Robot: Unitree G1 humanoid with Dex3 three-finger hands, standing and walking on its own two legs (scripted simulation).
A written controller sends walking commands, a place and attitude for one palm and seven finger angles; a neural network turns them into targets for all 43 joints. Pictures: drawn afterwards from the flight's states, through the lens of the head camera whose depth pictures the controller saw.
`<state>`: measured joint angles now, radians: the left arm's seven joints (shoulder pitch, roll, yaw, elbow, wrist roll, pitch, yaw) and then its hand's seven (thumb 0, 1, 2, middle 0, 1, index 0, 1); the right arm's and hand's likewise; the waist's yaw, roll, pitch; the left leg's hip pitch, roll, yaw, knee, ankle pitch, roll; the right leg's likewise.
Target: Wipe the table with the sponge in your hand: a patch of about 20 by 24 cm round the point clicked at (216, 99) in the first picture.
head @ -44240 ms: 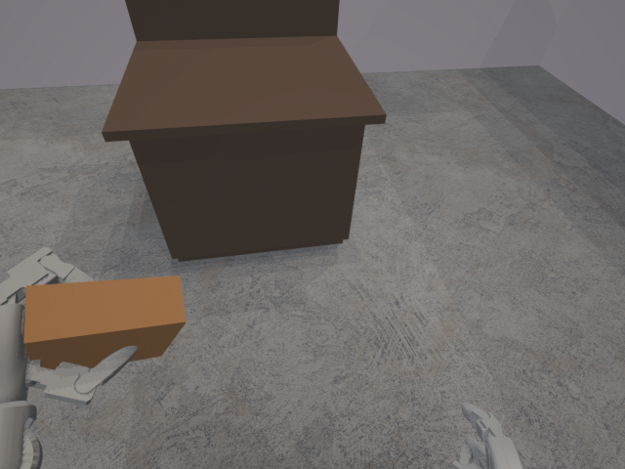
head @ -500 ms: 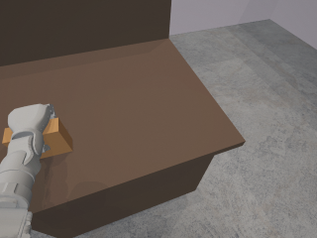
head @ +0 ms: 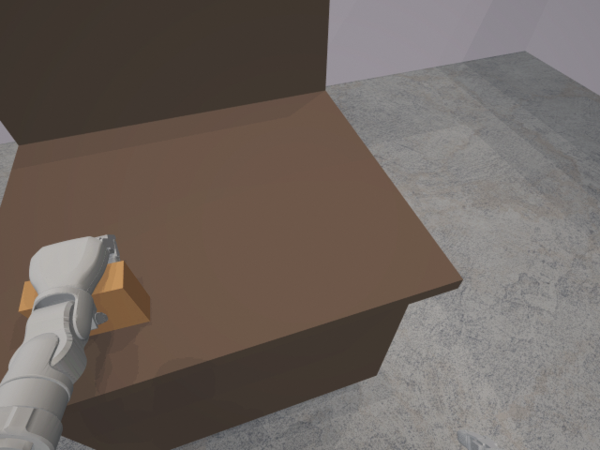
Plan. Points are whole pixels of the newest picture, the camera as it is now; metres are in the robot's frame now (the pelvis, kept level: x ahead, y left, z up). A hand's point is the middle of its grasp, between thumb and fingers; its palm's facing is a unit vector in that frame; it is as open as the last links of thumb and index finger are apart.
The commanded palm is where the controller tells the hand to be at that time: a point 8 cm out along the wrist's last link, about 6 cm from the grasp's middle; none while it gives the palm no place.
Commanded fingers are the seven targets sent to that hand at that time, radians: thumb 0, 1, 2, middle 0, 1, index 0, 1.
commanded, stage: wipe back along the first lane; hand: left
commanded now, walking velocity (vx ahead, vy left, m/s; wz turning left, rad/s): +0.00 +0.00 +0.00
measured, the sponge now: (98, 308) +0.31 +0.35 -0.03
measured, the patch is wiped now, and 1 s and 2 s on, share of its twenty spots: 1.00 1.00 1.00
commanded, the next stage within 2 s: lift the sponge slowly off the table in 0.40 s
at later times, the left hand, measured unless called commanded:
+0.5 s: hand (89, 317) +0.27 +0.32 +0.03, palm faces -0.06 -0.04 -1.00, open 9.1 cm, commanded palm +0.23 +0.30 +0.05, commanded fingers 0.00 0.10 1.30 -1.20 -1.60 -1.20 -1.60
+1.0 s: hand (88, 320) +0.26 +0.31 +0.03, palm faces -0.08 -0.07 -0.99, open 9.1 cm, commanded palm +0.24 +0.31 +0.09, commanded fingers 0.00 0.10 1.30 -1.20 -1.60 -1.20 -1.60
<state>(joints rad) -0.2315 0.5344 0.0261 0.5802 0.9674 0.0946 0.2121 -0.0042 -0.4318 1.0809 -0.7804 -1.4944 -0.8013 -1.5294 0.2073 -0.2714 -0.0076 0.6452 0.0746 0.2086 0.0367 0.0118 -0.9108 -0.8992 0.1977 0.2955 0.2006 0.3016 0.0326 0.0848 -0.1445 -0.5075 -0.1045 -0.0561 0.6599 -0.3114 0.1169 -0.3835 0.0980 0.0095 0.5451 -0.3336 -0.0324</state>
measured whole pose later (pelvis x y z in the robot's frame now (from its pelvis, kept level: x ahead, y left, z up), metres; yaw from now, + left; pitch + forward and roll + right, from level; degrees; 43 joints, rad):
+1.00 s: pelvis +0.00 -0.01 +0.01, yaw +0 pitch +5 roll -3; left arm -0.01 0.50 0.04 0.35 0.94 0.11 0.17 0.01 -0.45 1.07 -0.81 -1.46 -0.83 -1.49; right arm 0.16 -0.27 -0.01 0.67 0.06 0.17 0.00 0.01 -0.91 -0.90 0.20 0.30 0.20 0.30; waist 0.05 0.09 -0.10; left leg -0.38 -0.10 -0.06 0.60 -0.30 0.11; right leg -0.26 0.10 0.01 0.48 -0.31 -0.05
